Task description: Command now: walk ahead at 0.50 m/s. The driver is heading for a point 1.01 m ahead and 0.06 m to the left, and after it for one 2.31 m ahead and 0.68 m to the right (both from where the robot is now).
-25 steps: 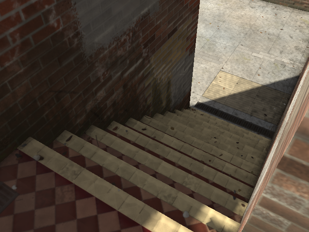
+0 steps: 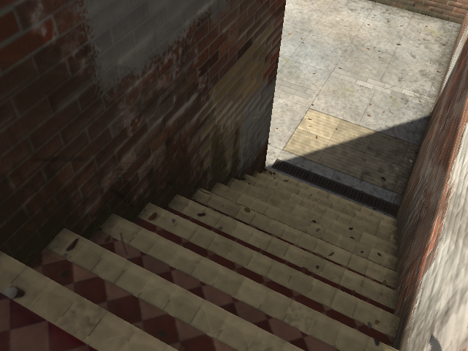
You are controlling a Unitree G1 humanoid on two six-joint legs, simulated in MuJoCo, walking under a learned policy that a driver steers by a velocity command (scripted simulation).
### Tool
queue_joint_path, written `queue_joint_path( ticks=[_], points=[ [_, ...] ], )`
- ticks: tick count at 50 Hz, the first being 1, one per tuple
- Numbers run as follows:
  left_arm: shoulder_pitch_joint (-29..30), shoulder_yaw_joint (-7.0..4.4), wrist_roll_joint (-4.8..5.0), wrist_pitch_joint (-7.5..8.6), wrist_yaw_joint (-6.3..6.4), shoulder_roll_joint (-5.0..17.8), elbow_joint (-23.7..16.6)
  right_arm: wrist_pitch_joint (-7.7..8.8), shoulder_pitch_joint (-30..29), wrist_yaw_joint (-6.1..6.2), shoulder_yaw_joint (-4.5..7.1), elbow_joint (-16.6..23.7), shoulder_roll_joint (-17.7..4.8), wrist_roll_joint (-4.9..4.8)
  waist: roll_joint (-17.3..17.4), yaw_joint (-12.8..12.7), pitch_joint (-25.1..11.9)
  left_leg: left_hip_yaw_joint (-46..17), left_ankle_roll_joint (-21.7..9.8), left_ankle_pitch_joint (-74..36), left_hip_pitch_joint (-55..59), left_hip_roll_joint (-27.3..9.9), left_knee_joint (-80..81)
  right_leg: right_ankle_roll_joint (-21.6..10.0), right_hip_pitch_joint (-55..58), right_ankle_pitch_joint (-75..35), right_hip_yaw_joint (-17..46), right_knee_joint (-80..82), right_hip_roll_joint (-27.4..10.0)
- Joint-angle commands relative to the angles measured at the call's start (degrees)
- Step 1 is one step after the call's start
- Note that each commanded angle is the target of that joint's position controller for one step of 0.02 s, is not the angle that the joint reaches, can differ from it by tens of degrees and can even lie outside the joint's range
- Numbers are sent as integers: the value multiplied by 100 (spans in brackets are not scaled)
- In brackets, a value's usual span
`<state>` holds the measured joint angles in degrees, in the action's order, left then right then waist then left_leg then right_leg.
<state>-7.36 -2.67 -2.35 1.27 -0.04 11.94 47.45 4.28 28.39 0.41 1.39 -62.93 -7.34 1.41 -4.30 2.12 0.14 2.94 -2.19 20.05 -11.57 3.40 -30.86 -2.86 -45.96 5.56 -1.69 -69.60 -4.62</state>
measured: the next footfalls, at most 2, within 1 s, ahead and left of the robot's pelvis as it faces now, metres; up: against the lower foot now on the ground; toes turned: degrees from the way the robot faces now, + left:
right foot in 0.18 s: +0.26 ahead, -0.09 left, +0.00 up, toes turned -4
left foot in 0.72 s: +0.42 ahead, +0.11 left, +0.00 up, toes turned +2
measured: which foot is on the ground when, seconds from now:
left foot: down 0.00-0.18, up 0.20-0.70, down 0.72-1.00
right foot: up 0.00-0.16, down 0.18-0.74, up 0.76-1.00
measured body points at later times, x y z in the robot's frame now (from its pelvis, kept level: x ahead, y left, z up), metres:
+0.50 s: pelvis +0.25 -0.03 +0.02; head +0.26 -0.05 +0.47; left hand +0.21 +0.23 -0.11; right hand +0.31 -0.30 -0.12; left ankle +0.37 +0.14 -0.66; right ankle +0.22 -0.09 -0.73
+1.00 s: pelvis +0.45 +0.01 -0.05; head +0.44 +0.01 +0.40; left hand +0.58 +0.28 -0.16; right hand +0.41 -0.26 -0.19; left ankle +0.38 +0.10 -0.73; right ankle +0.53 -0.11 -0.75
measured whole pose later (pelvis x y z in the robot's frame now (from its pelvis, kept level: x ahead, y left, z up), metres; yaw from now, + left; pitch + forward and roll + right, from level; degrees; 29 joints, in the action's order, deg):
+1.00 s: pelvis +0.45 +0.01 -0.05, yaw -1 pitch -2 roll +1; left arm -10.8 -4.0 -1.6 -0.5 -1.4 16.0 46.2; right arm 3.7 24.3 1.5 2.7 -57.9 -14.1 0.5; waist -1.0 1.4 0.0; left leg 4.3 -2.6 36.2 -17.8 1.1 -55.5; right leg -4.0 -29.3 -15.7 5.5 -46.0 2.6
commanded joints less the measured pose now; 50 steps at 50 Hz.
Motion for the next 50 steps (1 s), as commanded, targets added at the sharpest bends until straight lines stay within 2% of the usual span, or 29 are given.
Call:
queue_joint_path(
  ticks=[1,3,6,8,9,10,11,12,13,14,15,19,21,26,27,32,34,35,36,37,38,39,40,41,42,43,45,47,50],
  points=[
    [198,66,57,64,-95,174,-387,126,-488,48,144,658,-968,-169,773,-328,366,-1482,-1044,-2754,-201,-1656,1701,-79,389,-698,267,1798,-205],
    [909,100,135,93,-135,146,-665,29,-9,73,128,623,-958,-132,599,-35,431,-1209,-927,-3222,255,-1634,1856,-100,675,-411,-21,2376,-22],
    [1012,97,170,141,-163,204,-714,-151,200,88,134,597,-876,-26,568,-47,618,-795,-812,-3834,759,-1524,1618,-264,1114,49,-75,2798,188],
    [-654,-42,185,254,-111,427,-40,-114,-220,87,171,837,-1126,-43,507,-665,-40,-261,-632,-5582,279,-1144,245,-432,3266,-248,-366,2628,765],
    [-1392,-92,170,319,-98,546,140,-145,-203,120,227,806,-1279,-98,538,-1006,-203,-226,-516,-4982,258,-953,-920,-488,3922,183,30,3730,708],
    [-2079,-239,78,379,-52,1106,272,-178,289,122,189,843,-918,-84,-415,-963,-870,85,-357,-2690,-522,-485,-3119,-846,5128,-964,1390,3663,-564],
    [-2185,-191,257,316,-109,1211,216,-209,1270,88,130,680,-420,-103,-862,-383,-1647,-514,-282,1392,-1788,278,-5059,-1555,6101,-1704,3599,4048,-1861],
    [-1975,-250,463,191,-83,1145,250,-216,835,69,253,691,-830,-35,-464,-525,-1241,-955,-276,830,-2484,131,-5297,-1696,5533,-183,3772,4734,-1663],
    [-1345,-152,362,133,-51,837,118,-223,74,73,322,882,-1079,-73,-143,-430,-335,-780,-276,290,-2778,-136,-5198,-1535,4745,760,3148,5103,-1526],
    [-895,-85,276,142,-50,660,26,-232,-368,71,327,1007,-1065,-109,-74,-308,126,-799,-278,-48,-2624,-315,-4786,-1442,3974,551,2615,5326,-1348],
    [-998,-131,289,267,4,816,87,-299,-494,137,312,1126,-1003,-119,-261,-131,428,-802,-290,-92,-2333,-448,-4358,-1318,3405,221,2182,5519,-1119],
    [-1473,-84,276,591,29,750,187,-597,-561,103,338,967,-822,-17,189,109,377,-782,-145,-453,-1939,-613,-3038,-1289,3324,-628,1486,5879,-808],
    [-1838,-122,418,688,59,796,285,-648,-915,43,268,1093,-750,42,138,83,334,-682,-95,-879,-2213,-769,-2513,-1060,3660,-898,1224,5967,-741],
    [-2340,-133,417,447,128,872,436,-684,-1606,-70,179,1239,-751,59,117,-130,122,-330,47,-1663,-2164,-812,-1771,-789,3967,-2064,612,5586,-636],
    [-2252,-105,248,359,95,945,403,-674,-1411,-77,244,1110,-900,18,-200,-129,35,-366,-17,-2054,-2020,-842,-2003,-956,4004,-2266,676,5438,-706],
    [-2536,-96,186,225,111,996,364,-639,-1965,-58,289,1088,-1047,150,-105,-391,281,114,-131,-1596,-2071,-574,-2196,-1086,4065,-1864,762,4671,-775],
    [-2325,-96,170,216,73,1035,285,-676,-1823,33,284,1052,-962,86,39,-155,398,345,-249,-1115,-1189,-315,-1898,-997,3505,-3507,455,4052,-756],
    [-2120,-106,181,197,107,1164,294,-636,-1138,52,309,851,-970,217,-109,187,102,520,-344,-856,-153,-60,-1778,-878,3157,-4430,234,3244,-614],
    [-1871,-169,241,167,144,1300,275,-560,-506,69,332,683,-1008,244,-174,490,-19,154,-454,-242,658,-58,-1020,-809,2773,-4860,328,2359,-544],
    [-1261,-223,350,161,155,1404,228,-484,553,40,390,414,-1083,235,-28,1266,-227,33,-654,-1007,1649,-161,-143,-666,2238,-4073,265,736,-232],
    [-1467,-154,297,165,178,720,48,-406,413,-6,492,296,-1661,94,1768,645,0,-1504,-1067,-3527,1983,-1431,327,-314,984,1410,64,-1140,818],
    [-2050,-93,254,186,273,592,-28,-249,55,-79,466,591,-1789,-141,1314,251,151,-2672,-1624,-4886,1817,-2256,415,-314,263,2266,837,-1212,973],
    [-1746,-93,134,96,310,617,-11,-177,-143,-119,498,620,-1835,-236,1250,295,288,-2933,-1881,-3437,1107,-2569,738,-186,264,2619,1035,-1105,763],
    [-1563,-180,191,45,293,844,-14,-136,-675,-132,382,777,-1527,-103,663,45,796,-2498,-1752,-2368,44,-2290,757,-108,582,2292,1220,-462,553],
    [-1376,-250,169,-31,247,934,-35,-119,-1170,-82,315,894,-1432,6,793,-126,978,-2327,-1671,-1919,-379,-2244,654,-86,607,1856,1229,-222,420],
    [-1284,-346,100,-115,200,1035,-43,-58,-1202,-78,261,979,-1359,106,446,-271,820,-1894,-1480,-1558,-968,-1829,225,-110,1088,818,1106,306,534],
    [-1047,-319,12,-165,-36,802,-126,67,-1332,43,243,989,-1308,-21,499,-539,527,-949,-854,61,-2006,-1079,-285,-178,2050,-1280,785,1628,754],
    [-1141,-203,25,-204,-212,475,-43,96,-1169,121,208,923,-1217,-152,777,-626,183,-716,-800,678,-2649,-884,-682,-123,3038,-2764,244,2053,1012],
    [-896,-57,99,-237,-171,391,-116,20,-939,180,221,993,-1237,-67,1025,-455,357,-653,-753,669,-2864,-915,-1356,-38,3553,-2661,38,2688,1011]
  ],
)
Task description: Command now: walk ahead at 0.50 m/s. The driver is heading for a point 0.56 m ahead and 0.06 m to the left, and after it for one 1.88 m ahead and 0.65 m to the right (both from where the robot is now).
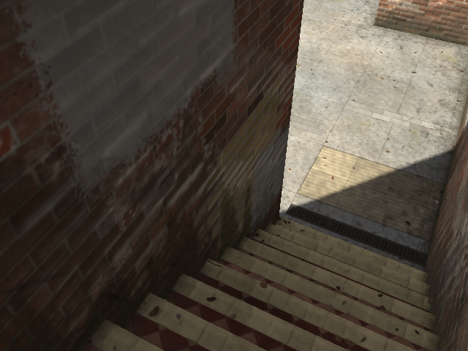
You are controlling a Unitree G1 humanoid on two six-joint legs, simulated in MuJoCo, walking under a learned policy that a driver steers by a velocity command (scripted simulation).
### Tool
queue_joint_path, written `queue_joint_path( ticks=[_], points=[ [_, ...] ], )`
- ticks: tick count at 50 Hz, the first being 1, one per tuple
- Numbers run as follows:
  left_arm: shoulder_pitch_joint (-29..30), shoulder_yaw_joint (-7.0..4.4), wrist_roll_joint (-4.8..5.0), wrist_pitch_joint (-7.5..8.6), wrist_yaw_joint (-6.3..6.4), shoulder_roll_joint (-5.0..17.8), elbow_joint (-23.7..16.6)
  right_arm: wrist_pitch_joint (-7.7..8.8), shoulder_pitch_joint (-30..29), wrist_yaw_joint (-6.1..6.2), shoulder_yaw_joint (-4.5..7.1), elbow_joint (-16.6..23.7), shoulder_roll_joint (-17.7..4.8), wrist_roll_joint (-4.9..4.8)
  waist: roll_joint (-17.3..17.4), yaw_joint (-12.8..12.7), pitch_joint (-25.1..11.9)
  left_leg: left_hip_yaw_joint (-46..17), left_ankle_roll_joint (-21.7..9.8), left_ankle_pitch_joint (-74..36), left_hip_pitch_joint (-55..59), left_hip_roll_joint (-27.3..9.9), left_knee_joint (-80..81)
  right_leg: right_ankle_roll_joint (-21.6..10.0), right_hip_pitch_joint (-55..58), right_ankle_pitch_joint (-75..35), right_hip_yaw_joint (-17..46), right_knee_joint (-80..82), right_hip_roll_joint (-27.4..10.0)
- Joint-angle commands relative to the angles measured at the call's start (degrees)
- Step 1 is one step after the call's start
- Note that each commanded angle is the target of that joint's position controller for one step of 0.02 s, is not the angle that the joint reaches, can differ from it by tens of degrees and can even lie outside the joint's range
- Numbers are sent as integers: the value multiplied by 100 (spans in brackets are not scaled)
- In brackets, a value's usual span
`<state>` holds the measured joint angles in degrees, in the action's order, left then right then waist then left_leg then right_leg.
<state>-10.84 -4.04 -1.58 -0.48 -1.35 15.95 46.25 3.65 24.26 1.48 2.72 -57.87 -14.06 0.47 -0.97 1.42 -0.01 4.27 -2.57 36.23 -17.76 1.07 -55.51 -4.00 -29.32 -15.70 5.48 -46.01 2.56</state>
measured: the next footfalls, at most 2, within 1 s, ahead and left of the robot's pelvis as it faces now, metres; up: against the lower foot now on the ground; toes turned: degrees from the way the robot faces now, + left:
right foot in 0.12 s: +0.12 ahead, -0.07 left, -0.19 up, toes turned +0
left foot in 0.74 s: +0.52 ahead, +0.18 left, -0.39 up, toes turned +2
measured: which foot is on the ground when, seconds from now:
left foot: down 0.00-0.12, up 0.14-0.72, down 0.74-1.00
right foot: up 0.00-0.10, down 0.12-0.72, up 0.74-1.00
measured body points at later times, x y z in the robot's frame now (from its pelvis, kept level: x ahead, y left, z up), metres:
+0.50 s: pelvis +0.19 +0.00 -0.18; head +0.18 +0.00 +0.27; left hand +0.10 +0.25 -0.31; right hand +0.32 -0.24 -0.31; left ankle +0.39 +0.16 -0.83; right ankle +0.08 -0.07 -0.87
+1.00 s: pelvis +0.47 +0.10 -0.35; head +0.49 +0.12 +0.10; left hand +0.57 +0.35 -0.50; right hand +0.42 -0.15 -0.49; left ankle +0.48 +0.17 -1.07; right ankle +0.56 -0.06 -0.99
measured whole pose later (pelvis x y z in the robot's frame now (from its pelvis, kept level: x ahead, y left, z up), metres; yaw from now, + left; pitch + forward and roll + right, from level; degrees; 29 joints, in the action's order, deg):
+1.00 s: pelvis +0.47 +0.10 -0.35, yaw -7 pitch -3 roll +1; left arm -13.2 -3.7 -2.9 -1.6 -0.4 15.3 52.7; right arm 4.9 24.0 0.3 2.5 -57.7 -10.5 0.0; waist -3.7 -0.7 4.2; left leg 9.7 -3.7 22.5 -14.3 -0.3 -39.8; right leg -3.4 -40.2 -4.1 6.8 -67.7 1.8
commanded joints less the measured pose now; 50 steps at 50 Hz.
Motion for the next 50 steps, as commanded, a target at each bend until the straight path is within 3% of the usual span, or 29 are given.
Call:
queue_joint_path(
  ticks=[1,3,5,6,7,8,10,11,12,14,15,18,21,24,27,29,31,33,35,36,37,38,39,40,41,42,44,47,50],
  points=[
    [-785,69,34,-81,35,33,90,36,-568,72,91,487,-557,68,741,-451,280,-713,-677,-1195,-2289,-696,563,97,2277,-727,-977,210,368],
    [-863,97,151,5,95,142,197,-135,-195,196,123,392,-547,169,433,-223,539,-860,-718,-1799,-787,-694,-467,52,1766,-535,-692,2330,-244],
    [-1751,18,18,85,175,348,529,-353,52,348,88,241,-405,143,254,-278,367,-848,-903,-3428,-572,-496,-2330,-118,2598,-422,-736,3635,-588],
    [-2408,-39,26,145,187,409,709,-421,-42,318,137,207,-406,71,-544,-688,86,-445,-853,-2571,-1277,105,-4611,-459,3528,-1169,-335,3911,-878],
    [-2848,69,93,267,78,499,819,-423,-307,259,51,402,138,-36,-1075,-726,-119,-319,-784,1503,-3312,824,-7122,-559,4419,-4435,351,1389,-1573],
    [-2577,83,117,366,-6,790,672,-349,359,309,51,694,-46,-200,-941,-46,-224,-909,-917,588,-4296,485,-6718,-652,4553,-3990,783,742,-2052],
    [-2598,42,227,339,-23,711,771,-366,31,312,85,518,-474,32,-398,-144,-108,-897,-763,-161,-5104,219,-6698,-1237,3881,-65,1288,1501,-2208],
    [-2381,-69,241,375,95,1029,795,-416,-615,266,84,777,-583,214,-1052,-256,19,-934,-411,-288,-5413,-46,-6304,-1775,3393,2569,2720,2373,-2801],
    [-2220,124,194,428,151,503,907,-429,-1264,239,121,804,-694,241,-76,-191,766,-1426,-142,-1174,-5922,-135,-5862,-1626,2861,2789,2597,2404,-2611],
    [-2191,301,52,539,117,232,1043,-474,-1147,170,108,620,-452,116,308,79,1204,-1452,101,-2117,-5066,-176,-3874,-986,1441,1686,1932,1918,-1963],
    [-1682,364,101,622,186,228,814,-520,-1398,38,-3,836,-251,128,366,312,1337,-1061,326,-2984,-4146,-195,-2269,-830,348,1883,1380,2359,-1593],
    [-1627,226,163,681,163,683,808,-611,-703,-158,20,211,-51,215,-844,297,413,-380,148,-5184,-1681,-315,-1482,-687,-44,1737,948,2259,-1206],
    [-2395,246,84,610,199,339,1061,-617,-2031,-134,135,602,-374,188,-575,-341,1119,-857,21,-4915,-3915,-565,-234,-797,2162,2596,1293,1750,-1250],
    [-3243,183,-169,589,291,306,1183,-319,-3253,-139,154,1023,-244,95,-318,-1051,1180,-1034,77,-4829,-5202,-430,789,-1123,3640,3267,1714,1270,-1382],
    [-2635,196,-213,679,377,295,946,-100,-3434,-283,79,1312,-57,88,200,-918,1085,-773,69,-6543,-3852,-570,1911,-999,2364,3525,1316,1005,-1301],
    [-1871,233,-48,707,200,297,788,-137,-2983,-493,22,1193,199,47,302,-707,766,-318,-124,-7411,-1165,-373,2309,-753,528,3993,697,916,-960],
    [-2022,211,-37,769,83,307,877,-298,-2925,-470,35,1173,11,-66,-97,-912,894,-110,-95,-6966,-765,-290,2528,-629,733,3515,432,491,-865],
    [-2462,206,-105,729,253,227,1052,-376,-2578,-362,60,1000,-178,-53,-112,-1070,1097,-444,-46,-6676,-904,-620,3880,-594,1974,2477,465,-414,-756],
    [-2214,145,-152,576,319,502,1123,-352,-557,-127,228,450,-540,-3,67,-152,157,-142,15,-6863,775,-508,4634,-582,2376,608,393,-2718,-517],
    [-2073,84,19,533,305,684,1228,-333,411,-131,333,78,-749,165,-147,305,-355,-332,29,-7000,2871,-650,3783,-477,1010,1156,407,-4304,-317],
    [-2331,34,98,482,316,399,1321,-326,742,-201,420,92,-1174,338,1027,591,-193,-837,-265,-7581,3589,-1278,3465,-326,-474,6361,-72,-6716,679],
    [-3470,125,358,467,408,-16,1302,-249,939,-289,259,17,-1115,430,1159,-156,-1211,-1249,-248,-10556,5008,-2254,973,-137,-1650,7323,426,-7241,401],
    [-3158,176,309,425,419,87,1227,-175,828,-386,242,159,-870,232,985,45,-1461,-1712,-645,-9189,4976,-2577,1378,-189,-2244,6349,486,-6553,108],
    [-2589,190,136,299,412,108,1059,-132,479,-364,377,228,-1085,158,1196,79,-1319,-2212,-1188,-5798,4092,-2836,2285,-225,-2540,5672,226,-6645,-91],
    [-2000,81,4,258,303,525,909,-65,-530,-316,225,653,-532,123,377,-163,-819,-1876,-1001,-3130,2293,-2349,3245,-206,-1633,4139,242,-5111,-310],
    [-1666,47,-186,207,279,471,803,86,-759,-218,205,671,-555,101,909,-194,-428,-2283,-1294,-3472,1259,-2691,3330,-100,-1311,3502,394,-4731,-377],
    [-1216,24,-256,43,187,236,718,233,-463,-175,70,474,-327,-25,375,-363,587,-1398,-1109,-4722,-461,-2151,3339,226,-643,2718,437,-3037,-399],
    [-1377,42,-151,-137,136,5,786,241,-84,-119,195,368,-773,-10,776,-539,105,-1180,-1032,-6033,-173,-2192,2872,130,-485,1663,84,-3144,-185],
    [-449,-45,-122,-171,10,140,311,195,-106,-12,17,265,35,-99,854,-373,327,-627,-341,-3345,311,-1531,2424,6,-1352,-375,644,-1402,-235]
  ],
)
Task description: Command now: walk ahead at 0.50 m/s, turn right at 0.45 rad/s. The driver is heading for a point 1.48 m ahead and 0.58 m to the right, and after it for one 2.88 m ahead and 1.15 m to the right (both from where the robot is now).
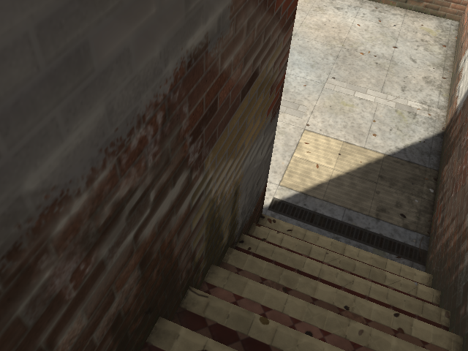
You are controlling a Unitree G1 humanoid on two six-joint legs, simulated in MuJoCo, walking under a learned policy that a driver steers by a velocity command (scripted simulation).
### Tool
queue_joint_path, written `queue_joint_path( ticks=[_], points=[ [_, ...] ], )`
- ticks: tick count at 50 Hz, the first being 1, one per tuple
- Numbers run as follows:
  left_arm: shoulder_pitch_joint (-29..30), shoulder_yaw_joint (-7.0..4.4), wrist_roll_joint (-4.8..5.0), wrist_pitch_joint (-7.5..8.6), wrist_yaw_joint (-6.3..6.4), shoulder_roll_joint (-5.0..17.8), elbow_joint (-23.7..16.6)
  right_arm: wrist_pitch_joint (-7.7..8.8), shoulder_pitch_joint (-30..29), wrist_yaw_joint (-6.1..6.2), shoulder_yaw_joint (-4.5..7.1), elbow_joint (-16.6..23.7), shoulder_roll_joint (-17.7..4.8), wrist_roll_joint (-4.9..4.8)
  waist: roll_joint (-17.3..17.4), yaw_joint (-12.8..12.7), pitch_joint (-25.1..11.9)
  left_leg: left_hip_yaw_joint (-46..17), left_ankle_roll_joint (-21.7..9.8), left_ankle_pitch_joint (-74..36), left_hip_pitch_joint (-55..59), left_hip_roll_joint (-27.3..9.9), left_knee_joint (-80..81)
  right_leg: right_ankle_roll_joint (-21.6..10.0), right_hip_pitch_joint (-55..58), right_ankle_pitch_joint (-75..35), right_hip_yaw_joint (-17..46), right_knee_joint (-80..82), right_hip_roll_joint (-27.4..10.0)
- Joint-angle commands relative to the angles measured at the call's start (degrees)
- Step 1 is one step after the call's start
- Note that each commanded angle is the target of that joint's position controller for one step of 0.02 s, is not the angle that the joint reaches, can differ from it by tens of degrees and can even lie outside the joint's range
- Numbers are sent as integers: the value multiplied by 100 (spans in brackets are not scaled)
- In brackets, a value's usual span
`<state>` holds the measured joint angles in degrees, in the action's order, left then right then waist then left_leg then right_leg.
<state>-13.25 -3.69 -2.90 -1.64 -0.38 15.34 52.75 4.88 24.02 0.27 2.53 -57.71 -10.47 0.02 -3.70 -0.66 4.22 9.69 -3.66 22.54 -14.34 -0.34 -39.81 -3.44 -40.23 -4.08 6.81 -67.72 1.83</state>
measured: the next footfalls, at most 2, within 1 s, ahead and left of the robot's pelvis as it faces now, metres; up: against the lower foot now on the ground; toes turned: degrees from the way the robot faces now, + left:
right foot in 0.30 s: +0.22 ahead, -0.11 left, -0.19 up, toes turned -8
left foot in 0.88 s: +0.33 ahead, +0.09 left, -0.19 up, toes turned -35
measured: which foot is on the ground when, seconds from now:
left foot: down 0.00-0.30, up 0.32-0.86, down 0.88-1.00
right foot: up 0.00-0.28, down 0.30-0.88, up 0.90-1.00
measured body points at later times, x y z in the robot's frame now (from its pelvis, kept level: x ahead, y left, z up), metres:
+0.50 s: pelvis +0.17 -0.04 -0.19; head +0.19 -0.07 +0.26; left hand +0.26 +0.19 -0.32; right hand +0.22 -0.31 -0.33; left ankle +0.25 +0.10 -0.67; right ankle +0.18 -0.10 -0.91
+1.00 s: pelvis +0.24 +0.02 -0.19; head +0.26 +0.03 +0.26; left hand +0.55 +0.14 -0.28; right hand +0.15 -0.26 -0.29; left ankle +0.29 +0.12 -0.91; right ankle +0.18 -0.09 -0.83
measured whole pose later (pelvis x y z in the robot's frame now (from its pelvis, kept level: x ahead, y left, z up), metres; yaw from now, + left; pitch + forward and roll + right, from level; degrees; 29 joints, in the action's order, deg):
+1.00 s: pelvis +0.24 +0.02 -0.19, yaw -34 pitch +0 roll -2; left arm -6.9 -4.0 -0.6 -2.8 1.1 17.8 36.3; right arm -0.7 15.6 2.8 1.5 -43.0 -15.4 -0.9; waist -1.6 1.4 1.2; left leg -1.1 -1.3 21.6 -17.3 -1.0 -39.3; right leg -2.1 -31.6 33.2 9.4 -67.7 11.9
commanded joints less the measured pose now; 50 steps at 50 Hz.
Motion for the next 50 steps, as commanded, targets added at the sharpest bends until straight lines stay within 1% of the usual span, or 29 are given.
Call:
queue_joint_path(
  ticks=[1,6,10,11,12,13,14,15,16,17,18,19,20,21,23,24,26,29,32,36,39,41,43,44,45,46,47,48,50],
  points=[
    [72,-86,-31,-64,-123,205,-467,50,-39,170,38,212,-340,-77,1078,-117,-28,-1130,-241,-1743,-173,-1354,843,-64,-86,-1904,448,1046,-79],
    [988,-71,-77,-95,-178,158,-1007,-24,188,255,38,230,-541,47,775,169,400,-1230,-360,280,-525,-1594,111,4,60,-2814,497,1920,58],
    [1724,1,-18,71,-149,33,-1445,71,449,307,82,311,-702,124,489,570,752,-720,-189,93,-1113,-1529,-718,46,1097,-2646,-539,2872,75],
    [1611,64,5,135,-151,-107,-1439,29,359,330,103,317,-765,81,608,498,811,-542,-161,-367,-1346,-1541,-1043,56,1647,-2330,-824,3186,56],
    [999,13,-146,156,-118,-34,-1255,-3,192,309,143,360,-961,67,896,211,392,-644,-196,-1293,-1318,-1718,-1848,-77,2203,-2323,-769,2271,0],
    [492,-9,-71,227,-87,142,-1107,-145,182,292,115,422,-861,116,471,100,353,7,-136,-1965,-1197,-1381,-2768,-177,2560,-1522,-1200,3454,216],
    [-788,-105,11,312,-43,234,-727,-304,-61,286,170,492,-1196,198,707,-515,-310,52,-255,-3095,-1080,-1300,-4189,-343,3691,-1375,-1255,3898,305],
    [-1602,-227,-56,336,-3,442,-325,-428,-238,341,199,580,-1061,57,-40,-906,-336,180,-264,-2742,-1288,-882,-5981,-530,4378,-1591,-690,5623,-24],
    [-1771,-340,84,361,-54,860,-178,-550,-74,421,122,521,-519,143,-1223,-822,-226,302,-234,2369,-2958,1,-8717,-919,5438,-4641,269,4947,-933],
    [-1697,-264,204,404,-83,1312,-531,-565,17,398,79,1248,-394,-85,-1472,-160,-1092,-234,-51,3045,-4930,-43,-9447,-1302,6864,-9005,1248,2266,-1869],
    [-1644,-296,364,311,-58,1316,-654,-551,-207,375,73,1336,-685,8,-457,-248,-1672,-497,55,2516,-5219,-180,-9235,-1501,6833,-8965,1640,2704,-2302],
    [-1470,-234,338,253,-17,1204,-760,-539,-506,420,69,1402,-737,150,281,-250,-1310,-906,106,1815,-5268,-153,-8804,-1681,5915,-7231,1675,3184,-2378],
    [-920,-177,247,274,55,1116,-778,-591,-490,479,-9,1368,-549,180,231,16,-1233,-1184,192,1215,-5028,-333,-8044,-1950,4997,-4558,2059,3586,-2390],
    [-716,-98,229,363,93,981,-838,-731,-733,523,-44,1384,-531,305,100,119,-972,-1179,345,875,-4810,-309,-7843,-2137,4064,-3966,2530,3795,-2418],
    [-880,127,254,438,30,627,-522,-964,-947,545,66,1317,-653,255,537,363,-636,-1342,473,-272,-4583,-151,-6924,-1466,2899,-2884,1796,3429,-1516],
    [-926,162,277,485,36,582,-513,-1034,-1186,533,62,1379,-603,258,364,320,-603,-1192,479,-426,-4631,-51,-6804,-1175,2729,-3135,1823,3271,-1279],
    [-970,355,374,516,216,214,-463,-1053,-1517,441,-80,1588,-238,215,301,328,-674,-1150,822,-1778,-4301,50,-5116,-745,2138,-2163,1933,3323,-883],
    [-772,315,333,433,291,430,-644,-1009,-1464,434,-48,1488,-292,222,-283,372,-1178,-1298,848,-2387,-3608,106,-4280,-451,2343,-2053,2249,3174,-805],
    [-514,278,332,362,232,448,-932,-982,-1911,472,-18,1614,-545,174,-523,242,-946,-1400,784,-2177,-3390,164,-3684,-364,2547,-1510,2668,3374,-686],
    [-491,200,201,126,260,389,-1236,-791,-2241,362,-53,1881,-690,146,-541,-19,-728,-1553,643,-1522,-3274,23,-3381,-1014,3065,-1487,2822,3362,-576],
    [-241,160,100,67,173,433,-1405,-592,-2180,270,-48,1953,-770,20,-665,-126,-642,-1529,584,-868,-2354,41,-2554,-1278,2952,-2628,2813,3302,-603],
    [-185,107,201,2,146,486,-1422,-539,-2237,255,-90,2042,-654,-115,-564,-238,-335,-1301,678,378,-1453,207,-799,-1082,2614,-2110,2502,3603,-206],
    [233,36,144,-60,161,596,-1593,-518,-1094,215,-20,1668,-767,-251,-575,185,-332,-1002,712,-4,-75,305,258,-871,2266,-1618,2653,3386,-29],
    [507,27,209,-67,170,566,-1714,-491,-265,222,46,1417,-844,-215,-196,520,-418,-944,659,-752,910,194,860,-718,1734,-807,2501,2907,177],
    [-346,39,269,-38,140,136,-1793,-465,-513,216,130,1507,-1397,-62,1552,-211,-612,-2526,290,-3253,1676,-1170,1116,-340,1095,2910,1591,1621,788],
    [92,-22,263,-8,206,394,-2142,-471,-115,251,258,1578,-1854,-235,2553,280,-684,-4292,-467,-4242,2347,-2290,1548,-22,-632,4822,554,781,1350],
    [700,-105,104,29,199,637,-2149,-456,-9,245,170,1594,-1570,-314,1833,493,-373,-4690,-847,-3703,2211,-2302,1702,89,-1504,4799,428,-10,1001],
    [1199,-112,191,11,170,594,-2263,-485,-202,254,72,1692,-1231,-154,1190,583,-373,-4119,-1002,-3142,1941,-2089,1557,148,-1574,4199,324,-377,784],
    [1434,20,302,-110,81,170,-2299,-572,-611,318,-5,1749,-1053,38,1219,402,-464,-2892,-1333,-3674,934,-1529,1125,195,-1098,3407,195,-1370,914]
  ],
)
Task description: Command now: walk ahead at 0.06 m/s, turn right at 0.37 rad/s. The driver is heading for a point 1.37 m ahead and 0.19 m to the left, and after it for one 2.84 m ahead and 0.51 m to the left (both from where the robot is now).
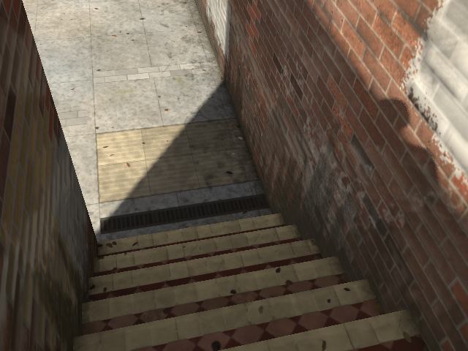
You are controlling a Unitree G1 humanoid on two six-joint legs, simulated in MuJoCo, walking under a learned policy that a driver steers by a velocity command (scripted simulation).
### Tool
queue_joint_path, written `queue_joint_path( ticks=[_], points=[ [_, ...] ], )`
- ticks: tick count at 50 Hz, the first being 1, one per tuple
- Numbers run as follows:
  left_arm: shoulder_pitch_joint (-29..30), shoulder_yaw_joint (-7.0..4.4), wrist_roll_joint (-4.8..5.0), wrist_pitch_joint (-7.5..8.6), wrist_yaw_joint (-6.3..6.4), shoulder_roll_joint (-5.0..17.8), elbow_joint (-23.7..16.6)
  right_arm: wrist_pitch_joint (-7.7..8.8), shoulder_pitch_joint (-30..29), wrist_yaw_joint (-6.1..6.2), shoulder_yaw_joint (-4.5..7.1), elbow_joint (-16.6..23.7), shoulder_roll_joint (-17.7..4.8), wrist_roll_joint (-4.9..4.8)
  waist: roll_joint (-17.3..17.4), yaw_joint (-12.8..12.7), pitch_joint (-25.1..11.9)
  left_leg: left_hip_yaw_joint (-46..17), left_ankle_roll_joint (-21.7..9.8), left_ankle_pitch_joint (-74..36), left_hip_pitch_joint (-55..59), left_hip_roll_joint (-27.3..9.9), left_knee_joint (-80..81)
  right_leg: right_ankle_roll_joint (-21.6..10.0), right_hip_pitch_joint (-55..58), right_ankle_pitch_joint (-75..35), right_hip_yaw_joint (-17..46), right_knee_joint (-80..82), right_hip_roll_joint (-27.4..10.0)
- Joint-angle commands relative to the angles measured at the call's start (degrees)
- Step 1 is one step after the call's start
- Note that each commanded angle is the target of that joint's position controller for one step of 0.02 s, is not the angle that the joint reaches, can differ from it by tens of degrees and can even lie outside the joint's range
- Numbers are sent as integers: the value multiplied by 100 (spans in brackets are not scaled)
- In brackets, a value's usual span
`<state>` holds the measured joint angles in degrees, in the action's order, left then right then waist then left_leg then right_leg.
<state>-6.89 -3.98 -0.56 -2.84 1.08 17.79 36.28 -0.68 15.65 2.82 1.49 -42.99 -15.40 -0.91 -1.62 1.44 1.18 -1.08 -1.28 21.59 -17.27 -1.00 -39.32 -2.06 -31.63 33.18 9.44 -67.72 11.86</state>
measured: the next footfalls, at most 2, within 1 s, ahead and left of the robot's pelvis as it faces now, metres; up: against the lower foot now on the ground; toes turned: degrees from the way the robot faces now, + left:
right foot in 0.32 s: +0.06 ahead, -0.11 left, +0.00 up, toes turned -5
left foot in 0.78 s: +0.29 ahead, +0.03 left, -0.20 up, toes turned -3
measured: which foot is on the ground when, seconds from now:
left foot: down 0.00-0.34, up 0.36-0.76, down 0.78-1.00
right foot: up 0.00-0.30, down 0.32-0.80, up 0.82-1.00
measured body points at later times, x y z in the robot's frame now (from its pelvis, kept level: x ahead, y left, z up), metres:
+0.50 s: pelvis +0.08 -0.03 -0.01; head +0.08 -0.04 +0.44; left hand +0.10 +0.23 -0.14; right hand +0.08 -0.32 -0.15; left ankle +0.12 +0.11 -0.68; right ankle +0.02 -0.10 -0.72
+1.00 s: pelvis +0.28 -0.01 -0.21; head +0.26 +0.00 +0.24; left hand +0.35 +0.22 -0.36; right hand +0.19 -0.25 -0.35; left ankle +0.25 +0.03 -0.92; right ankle +0.39 -0.16 -0.78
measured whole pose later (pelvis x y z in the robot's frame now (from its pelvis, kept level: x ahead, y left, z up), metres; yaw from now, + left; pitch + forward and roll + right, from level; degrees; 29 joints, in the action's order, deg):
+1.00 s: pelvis +0.28 -0.01 -0.21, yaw -3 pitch -3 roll -1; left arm -14.4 -0.7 -2.9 -0.6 0.9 11.0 56.7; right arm 2.8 30.5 0.3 0.6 -61.3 -10.7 0.4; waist -1.5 -1.3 -1.3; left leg 3.0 -7.2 25.8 -13.2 5.9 -41.5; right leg -3.0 -50.9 6.5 2.2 -83.5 -1.0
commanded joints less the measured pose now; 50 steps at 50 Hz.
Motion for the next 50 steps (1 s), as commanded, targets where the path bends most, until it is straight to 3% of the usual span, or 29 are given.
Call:
queue_joint_path(
  ticks=[1,5,7,9,11,12,13,14,15,17,18,19,22,24,28,32,36,38,39,40,41,42,43,44,45,46,47,48,50],
  points=[
    [565,128,58,-61,-139,-237,-620,-30,248,47,60,326,-481,229,1135,52,-488,-1553,-1620,-3174,1108,-1238,1033,84,-1837,-534,-194,-1751,-48],
    [527,356,21,-205,-212,-486,-396,42,221,-32,-118,427,-191,145,956,-102,-301,-1423,-1125,478,162,-970,1736,290,-1437,-1686,-391,-872,-443],
    [684,432,-62,-198,-257,-438,-317,59,182,-77,-46,360,-426,86,1096,-60,-2,-1271,-989,1602,-545,-940,2249,287,-279,-2245,-782,610,-773],
    [242,371,-172,-238,-180,-290,104,177,132,-144,53,280,-759,-131,1314,-314,15,-1101,-1098,953,-1604,-1204,2117,79,1168,-3257,-1115,-136,-910],
    [765,417,-36,-157,-208,-236,33,88,707,-200,180,27,-844,-68,1155,162,485,-1185,-1128,1139,-802,-1153,2232,98,778,-1736,-1246,1311,-1077],
    [891,361,53,-37,-210,-51,-34,-26,1411,-181,254,-280,-1067,119,975,429,950,-1134,-1207,1031,-240,-1039,2378,60,445,389,-1593,2428,-833],
    [500,354,-80,-3,-187,-203,284,-9,1643,-208,370,-507,-1097,-22,1033,524,839,-1307,-1298,583,-544,-1270,2167,-8,1278,-1031,-1386,1721,-1017],
    [303,409,65,97,-168,-302,230,-71,1538,-134,289,-474,-930,50,813,276,857,-1096,-1279,722,-148,-1023,1923,-91,1299,348,-1683,3414,-743],
    [-16,370,9,154,-130,-460,571,-70,1662,-150,378,-581,-947,-23,358,243,763,-1068,-1214,110,-456,-1034,1484,-142,2221,-595,-1782,3657,-691],
    [-1425,275,-1,317,-117,-216,989,30,1369,-239,347,-449,-543,-63,-285,-396,4,-356,-791,-321,-1836,-414,-580,-594,4345,-1351,160,3938,-1700],
    [-1976,100,-41,302,-211,478,1179,52,893,-235,333,-162,-443,-19,-1117,-589,-18,93,-566,1773,-2832,176,-1365,-1202,4064,-1241,1955,4460,-2669],
    [-2252,75,86,357,-234,440,1294,18,435,-208,421,-170,-650,84,-583,-739,533,-254,-450,1646,-3409,115,-1644,-1415,3932,-1335,2254,4708,-2964],
    [-1697,86,-169,464,-62,159,1362,0,445,-181,447,-476,-505,85,-440,-329,652,-712,-376,165,-2891,15,-2342,-1260,2742,-1512,1396,4490,-2617],
    [-1692,116,-155,597,-84,-46,1483,-9,769,-190,479,-742,-419,121,-139,17,360,-985,-318,-1133,-2456,159,-2370,-1166,2067,-2549,655,3905,-2236],
    [-1389,183,-9,759,34,-167,1604,168,307,-377,312,-725,29,276,-127,285,-46,-308,-192,-4733,-860,618,-955,-726,19,-1358,-279,2785,-1711],
    [-1785,206,-57,764,36,61,1682,202,-213,-312,134,-527,29,262,-364,-44,361,297,-171,-4464,18,771,-294,-775,-562,-1552,-356,2166,-1698],
    [-2425,245,-308,520,243,42,2095,346,-273,-242,185,-478,-220,27,-440,-566,719,114,-340,-3844,-445,81,1861,-1089,1206,-2891,-17,702,-1801],
    [-2440,218,-294,329,357,171,2150,220,919,-331,348,-1025,-509,61,-293,-268,249,-86,-493,-2755,616,-335,2606,-1484,1391,-3529,500,-530,-1822],
    [-2485,262,-185,374,230,-47,2204,218,1681,-359,361,-1347,-538,190,200,-10,1,151,-549,-3634,1483,-244,2773,-1417,1144,-3656,68,-1904,-1436],
    [-2497,262,-93,433,102,-322,2162,215,2453,-426,409,-1587,-790,201,1105,177,-556,-638,-935,-5340,3117,-924,962,-1197,-774,117,-404,-4522,-667],
    [-2753,286,-8,491,130,-522,1989,173,2475,-499,339,-1577,-739,164,1325,-73,-779,-1155,-988,-4743,3988,-1358,-645,-1042,-2713,2050,-742,-5930,-541],
    [-2347,274,1,538,147,-118,1740,158,2627,-515,413,-1597,-1011,-7,1544,215,-769,-2382,-1595,-2316,4046,-2014,538,-1010,-3951,1306,-735,-5753,-591],
    [-1438,223,-271,458,164,151,1638,128,2451,-423,455,-1638,-1056,-51,1296,416,-172,-3369,-2053,1074,3104,-2392,1901,-813,-4330,651,-623,-5116,-882],
    [-910,148,-333,333,177,383,1650,126,1877,-362,289,-1467,-658,74,229,202,603,-3127,-1773,2504,1999,-2039,2336,-647,-4200,-70,-643,-4541,-1208],
    [-639,151,-284,239,145,243,1633,196,1645,-332,202,-1454,-482,184,390,85,989,-3151,-1657,2350,1062,-1852,2301,-514,-3901,-123,-724,-4277,-1237],
    [-690,178,-212,261,91,-12,1647,343,1398,-287,37,-1503,-83,257,-195,-276,1260,-2482,-1351,1546,263,-1347,1669,-312,-3724,-1612,-51,-3050,-1386],
    [-803,197,-191,259,37,-157,1796,441,1396,-279,-10,-1509,-40,265,176,-306,1122,-2268,-1231,1233,-248,-1184,1572,-197,-3372,-1833,-291,-2803,-1307],
    [-728,287,-127,269,-59,-330,1699,510,830,-189,-116,-1359,131,103,108,-737,1327,-1570,-1086,659,-1557,-862,1799,98,-2414,-3100,-512,-1009,-1442],
    [-991,296,-281,212,-74,-521,2109,556,1219,-182,-18,-1469,-220,119,846,-570,626,-1500,-1092,-999,-1858,-834,1671,129,-797,-4551,-905,-705,-1410]
  ],
)
Velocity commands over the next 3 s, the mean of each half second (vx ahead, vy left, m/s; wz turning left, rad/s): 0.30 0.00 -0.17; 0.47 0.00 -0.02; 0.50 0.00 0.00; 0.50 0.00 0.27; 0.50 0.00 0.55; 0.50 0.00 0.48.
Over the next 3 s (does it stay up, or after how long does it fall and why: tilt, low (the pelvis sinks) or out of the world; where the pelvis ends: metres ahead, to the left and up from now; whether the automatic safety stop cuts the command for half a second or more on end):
stays up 1.22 0.14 -0.98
